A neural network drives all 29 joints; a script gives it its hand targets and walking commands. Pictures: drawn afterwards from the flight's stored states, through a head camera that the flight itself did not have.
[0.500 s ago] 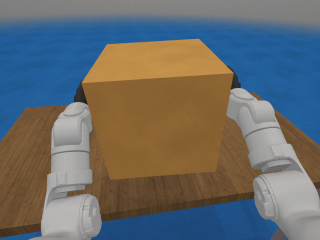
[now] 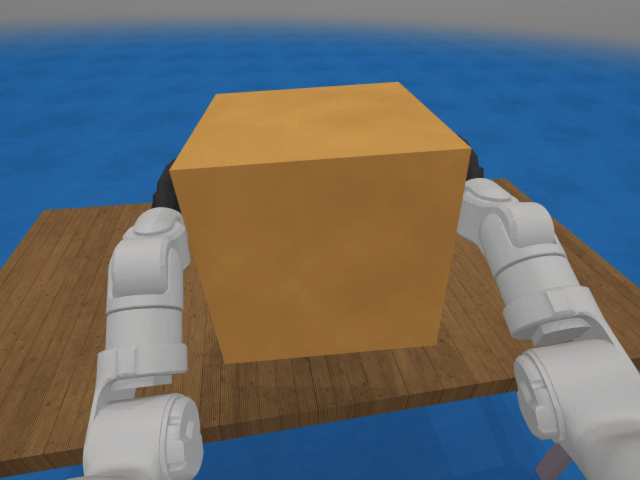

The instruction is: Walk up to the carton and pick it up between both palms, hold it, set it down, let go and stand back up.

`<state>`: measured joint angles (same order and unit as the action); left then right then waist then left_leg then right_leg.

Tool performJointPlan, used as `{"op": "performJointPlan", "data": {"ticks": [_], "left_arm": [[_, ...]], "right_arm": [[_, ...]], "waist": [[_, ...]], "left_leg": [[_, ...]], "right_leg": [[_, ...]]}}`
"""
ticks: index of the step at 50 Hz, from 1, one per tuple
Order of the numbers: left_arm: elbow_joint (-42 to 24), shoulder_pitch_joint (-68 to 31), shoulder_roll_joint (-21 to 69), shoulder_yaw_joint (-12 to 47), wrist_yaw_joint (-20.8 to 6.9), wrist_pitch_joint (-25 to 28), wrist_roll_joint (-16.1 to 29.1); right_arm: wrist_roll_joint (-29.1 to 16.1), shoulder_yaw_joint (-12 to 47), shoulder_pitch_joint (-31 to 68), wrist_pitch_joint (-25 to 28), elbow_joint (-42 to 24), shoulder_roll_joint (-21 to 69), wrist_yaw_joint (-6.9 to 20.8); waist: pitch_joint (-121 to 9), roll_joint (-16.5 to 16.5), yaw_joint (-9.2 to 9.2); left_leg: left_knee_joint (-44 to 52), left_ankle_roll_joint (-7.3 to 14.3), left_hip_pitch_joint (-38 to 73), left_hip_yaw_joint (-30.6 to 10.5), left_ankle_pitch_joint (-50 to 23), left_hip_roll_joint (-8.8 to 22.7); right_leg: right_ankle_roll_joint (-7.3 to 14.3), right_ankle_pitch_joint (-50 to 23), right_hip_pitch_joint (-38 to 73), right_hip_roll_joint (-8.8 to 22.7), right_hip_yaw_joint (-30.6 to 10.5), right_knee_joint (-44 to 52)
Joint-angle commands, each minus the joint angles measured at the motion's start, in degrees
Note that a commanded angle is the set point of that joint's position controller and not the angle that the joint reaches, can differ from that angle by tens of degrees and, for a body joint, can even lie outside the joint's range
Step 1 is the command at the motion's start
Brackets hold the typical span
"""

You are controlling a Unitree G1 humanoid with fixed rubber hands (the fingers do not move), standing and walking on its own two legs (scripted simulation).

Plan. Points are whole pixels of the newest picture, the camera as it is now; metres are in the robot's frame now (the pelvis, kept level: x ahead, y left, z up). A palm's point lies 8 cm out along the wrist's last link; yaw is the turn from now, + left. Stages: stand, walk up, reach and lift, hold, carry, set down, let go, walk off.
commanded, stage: hold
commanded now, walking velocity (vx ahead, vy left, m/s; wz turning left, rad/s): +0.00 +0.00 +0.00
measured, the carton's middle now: (318, 211) +0.40 +0.01 +0.20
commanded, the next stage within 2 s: none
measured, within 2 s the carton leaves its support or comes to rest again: neither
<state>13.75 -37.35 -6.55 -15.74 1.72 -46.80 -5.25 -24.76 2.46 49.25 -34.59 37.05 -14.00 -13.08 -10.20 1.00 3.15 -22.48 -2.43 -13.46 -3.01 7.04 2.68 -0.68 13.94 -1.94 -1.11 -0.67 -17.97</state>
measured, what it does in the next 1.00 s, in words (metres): stands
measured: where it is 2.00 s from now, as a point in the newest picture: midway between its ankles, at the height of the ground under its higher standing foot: outside the picture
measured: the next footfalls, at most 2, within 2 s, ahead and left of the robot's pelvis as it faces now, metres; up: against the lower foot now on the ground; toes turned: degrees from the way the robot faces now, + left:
none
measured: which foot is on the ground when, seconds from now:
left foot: down 0.00-1.00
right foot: down 0.00-1.00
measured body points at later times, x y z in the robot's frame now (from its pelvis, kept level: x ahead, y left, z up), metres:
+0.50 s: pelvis +0.00 +0.00 +0.00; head -0.09 +0.01 +0.44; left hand +0.37 +0.18 +0.23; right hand +0.38 -0.18 +0.25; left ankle +0.06 +0.14 -0.74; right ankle -0.04 -0.13 -0.74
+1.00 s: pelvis +0.00 +0.00 +0.00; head -0.08 +0.02 +0.44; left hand +0.37 +0.19 +0.23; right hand +0.38 -0.17 +0.25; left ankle +0.06 +0.14 -0.74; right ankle -0.04 -0.13 -0.74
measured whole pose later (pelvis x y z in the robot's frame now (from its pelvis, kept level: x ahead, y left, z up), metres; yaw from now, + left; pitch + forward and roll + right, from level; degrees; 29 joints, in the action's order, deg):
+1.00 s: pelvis +0.00 +0.00 +0.00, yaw +0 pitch -1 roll -2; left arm 15.9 -40.0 -7.2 -15.7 2.5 -46.9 -4.3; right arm -25.0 1.5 51.3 -35.1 39.3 -14.2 -13.2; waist -11.3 0.6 3.4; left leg -23.2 -2.6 -15.2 -4.1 7.2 2.6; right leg -0.5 13.9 -3.7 -1.5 -0.8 -18.4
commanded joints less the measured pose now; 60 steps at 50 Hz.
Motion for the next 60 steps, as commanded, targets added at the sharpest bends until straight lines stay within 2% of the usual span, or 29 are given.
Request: {"op": "performJointPlan", "data": {"ticks": [1,7,8,10,11,12,13,14,16,18,19,20,21,23,25,26,27,29,32,35,38,39,42,43,44,48,50,54,60], "left_arm": [[-15.95,-59.61,36.69,31.34,-5.44,5.86,12.73],[-14.78,-55.98,35.97,30.25,-4.91,5.67,12.67],[-13.45,-55.79,34.68,28.72,-5.23,5.42,11.68],[-12.59,-54.03,34.28,28.11,-5.74,5.13,11.65],[-10.38,-53.89,34.01,27.60,-6.10,4.81,10.61],[-10.37,-53.92,34.05,27.10,-6.44,4.76,10.53],[-11.57,-55.17,34.54,28.17,-6.62,5.19,11.78],[-12.24,-56.45,34.26,28.10,-6.53,5.50,11.15],[-12.21,-57.58,34.40,27.43,-6.68,5.35,11.13],[-11.84,-57.14,34.94,27.72,-6.35,5.53,11.84],[-8.81,-57.77,33.16,25.39,-6.34,5.50,10.47],[-8.68,-59.08,33.52,24.97,-6.44,5.74,10.13],[-10.86,-59.29,34.19,27.11,-6.24,6.14,10.90],[-6.32,-59.24,33.45,24.42,-6.24,5.67,9.54],[-9.73,-59.08,34.40,26.32,-6.27,6.31,10.87],[-10.78,-59.63,35.06,26.73,-6.13,6.54,11.83],[-10.91,-59.46,34.08,26.87,-6.01,6.83,11.86],[-10.31,-59.22,34.34,26.84,-6.17,6.69,11.92],[-10.79,-57.54,34.31,26.91,-6.75,6.57,11.89],[-6.27,-55.81,33.28,25.28,-7.83,5.85,10.00],[-9.73,-58.42,35.07,27.17,-7.78,6.08,10.91],[-8.96,-60.43,34.53,26.37,-7.67,6.18,10.65],[-10.83,-59.48,35.54,27.74,-7.23,5.77,11.65],[-15.55,-61.38,36.29,29.03,-6.86,6.39,12.33],[-16.77,-62.44,36.54,29.71,-6.38,6.47,13.57],[-12.36,-61.26,34.96,27.73,-5.37,6.02,12.30],[-11.44,-59.07,36.48,28.43,-5.33,5.58,12.20],[-14.04,-55.79,36.78,30.04,-5.19,5.35,12.98],[-8.88,-53.20,34.00,25.15,-6.78,4.03,9.33]], "right_arm": [[-9.35,15.85,54.29,3.01,-24.86,43.17,7.86],[-9.99,17.58,53.92,2.80,-26.17,42.70,7.53],[-9.46,16.65,52.34,2.03,-22.83,41.89,7.22],[-9.49,17.11,52.66,2.45,-24.31,41.92,7.15],[-8.72,15.51,51.88,1.87,-21.19,40.73,7.05],[-8.79,15.65,53.36,2.15,-22.40,41.44,7.11],[-8.73,15.60,54.88,2.56,-24.11,42.13,7.11],[-8.38,14.95,52.25,1.91,-21.00,41.75,7.04],[-8.81,14.86,52.43,1.86,-20.38,41.76,7.17],[-9.49,16.59,56.62,2.76,-25.17,43.04,7.27],[-8.60,15.32,55.14,1.70,-19.47,42.56,7.35],[-8.02,15.15,56.31,2.06,-19.38,43.54,7.61],[-8.45,15.63,55.61,2.47,-20.01,44.41,7.67],[-8.11,15.05,57.00,2.01,-17.09,44.29,7.71],[-9.52,16.67,56.34,2.43,-19.70,45.44,7.41],[-10.49,17.96,59.95,3.30,-24.74,46.06,7.29],[-10.33,17.42,57.24,2.63,-22.21,45.66,6.87],[-9.85,16.46,56.95,2.88,-23.37,45.55,6.54],[-10.57,16.73,55.56,2.85,-23.44,45.03,6.22],[-8.62,14.52,54.49,2.21,-19.78,42.77,5.98],[-8.87,14.12,54.16,1.96,-20.12,42.73,6.15],[-8.22,12.74,53.12,1.25,-16.16,42.48,6.43],[-9.30,13.33,53.96,1.57,-18.54,41.58,7.08],[-9.84,13.91,52.78,1.62,-18.94,42.58,7.10],[-10.77,14.87,55.03,2.19,-22.59,43.31,7.31],[-9.49,14.31,54.91,1.43,-19.67,43.01,7.99],[-9.65,14.03,56.25,2.08,-20.90,42.26,8.21],[-11.38,16.90,56.18,2.82,-25.71,42.00,7.63],[-10.25,15.97,54.03,1.34,-20.49,40.77,6.99]], "waist": [[-23.65,-6.11,0.81],[-25.92,-4.95,-0.07],[-23.43,-4.00,0.33],[-24.72,-3.28,-0.17],[-21.42,-3.49,0.77],[-22.20,-2.82,-0.37],[-24.34,-2.40,0.46],[-21.75,-3.86,1.17],[-22.72,-4.96,0.73],[-25.61,-3.45,-0.68],[-20.50,-2.41,-0.78],[-21.72,-1.67,-1.55],[-23.22,-2.90,-1.05],[-18.15,-1.92,-2.18],[-22.91,-1.82,-1.34],[-27.22,-1.16,-2.38],[-25.32,-1.28,-0.93],[-24.64,-2.00,-0.05],[-24.49,-2.05,0.09],[-18.74,-2.32,0.51],[-21.64,-4.28,1.31],[-18.67,-4.86,1.90],[-21.46,-6.54,2.01],[-25.21,-7.16,2.24],[-28.08,-6.94,1.64],[-23.65,-4.94,0.33],[-23.07,-5.69,0.06],[-28.73,-5.73,-0.25],[-20.27,-2.73,-0.87]], "left_leg": [[-0.90,-0.68,23.99,0.41,-13.63,-3.69],[-1.79,-0.03,25.49,0.45,-16.53,-3.97],[-1.16,0.05,25.21,0.40,-14.87,-3.85],[-1.25,0.42,24.42,0.54,-15.13,-4.11],[-0.48,0.24,23.50,0.67,-13.48,-3.94],[-0.47,0.59,22.75,0.85,-12.77,-4.12],[-0.75,0.72,22.29,0.94,-12.53,-4.34],[-0.52,0.09,22.67,0.81,-13.51,-4.13],[-0.48,-0.16,22.39,1.09,-13.04,-4.31],[-1.25,0.67,22.28,1.05,-14.03,-4.57],[-0.16,0.97,21.15,1.32,-11.53,-4.30],[0.32,1.41,20.74,1.70,-9.19,-4.25],[-0.19,1.13,21.05,1.38,-10.88,-4.25],[0.71,1.64,19.35,1.72,-7.94,-4.33],[-0.43,1.49,20.69,1.07,-11.91,-4.58],[-1.43,1.66,21.73,1.21,-13.82,-4.77],[-1.47,1.48,22.24,1.06,-13.92,-4.86],[-1.60,1.27,22.27,1.00,-14.44,-4.93],[-1.67,1.20,22.04,0.81,-15.13,-4.99],[-0.17,1.02,20.32,1.03,-10.13,-5.00],[-0.71,-0.19,21.46,0.94,-12.52,-4.66],[0.06,-0.38,20.81,0.83,-10.61,-4.40],[-0.99,-1.20,21.95,0.71,-14.08,-4.14],[-1.39,-1.70,23.25,0.30,-15.92,-3.94],[-2.11,-1.43,23.88,0.13,-17.23,-4.16],[-1.13,-0.32,22.91,0.46,-13.47,-3.82],[-0.97,-0.35,22.67,0.35,-12.81,-3.40],[-3.26,-0.57,24.69,0.02,-19.79,-3.98],[-0.65,0.22,21.53,1.04,-13.53,-4.22]], "right_leg": [[-4.01,-13.62,-13.43,-3.90,1.93,4.50],[-4.49,-18.84,-11.35,-3.86,1.28,3.86],[-4.66,-17.39,-11.44,-3.69,1.24,4.31],[-4.81,-18.28,-10.73,-3.46,1.31,4.48],[-4.60,-17.06,-11.48,-3.42,1.29,4.76],[-4.56,-16.27,-10.75,-3.34,1.24,4.80],[-4.83,-16.88,-10.30,-3.29,1.15,4.63],[-4.55,-17.68,-10.39,-3.32,0.98,4.31],[-4.59,-16.61,-10.24,-3.11,0.96,4.38],[-4.86,-17.57,-10.06,-3.44,1.22,4.23],[-4.87,-15.14,-11.33,-3.39,1.15,4.72],[-4.97,-12.09,-11.98,-3.29,1.25,4.83],[-4.65,-13.52,-11.74,-3.38,1.24,4.32],[-4.62,-10.88,-13.40,-2.92,0.83,5.49],[-5.03,-17.12,-10.42,-3.19,0.65,4.21],[-5.39,-19.23,-9.83,-3.39,0.74,3.78],[-5.78,-20.48,-9.98,-3.23,0.65,3.81],[-6.14,-22.66,-10.09,-3.10,0.84,3.75],[-5.90,-23.45,-8.87,-2.97,0.65,3.96],[-5.47,-17.53,-11.22,-2.25,0.64,5.32],[-4.80,-17.39,-10.45,-2.85,0.84,4.70],[-4.69,-14.76,-11.69,-2.76,0.95,5.04],[-4.23,-18.29,-10.48,-3.10,0.91,4.20],[-4.11,-18.53,-9.53,-3.58,1.32,3.51],[-4.42,-19.00,-9.70,-3.60,1.36,3.45],[-4.22,-14.31,-12.64,-3.79,1.30,4.25],[-3.55,-13.64,-13.41,-3.91,1.39,4.40],[-4.00,-20.95,-9.87,-4.22,1.14,3.29],[-4.51,-17.57,-9.80,-3.35,0.67,4.70]]}}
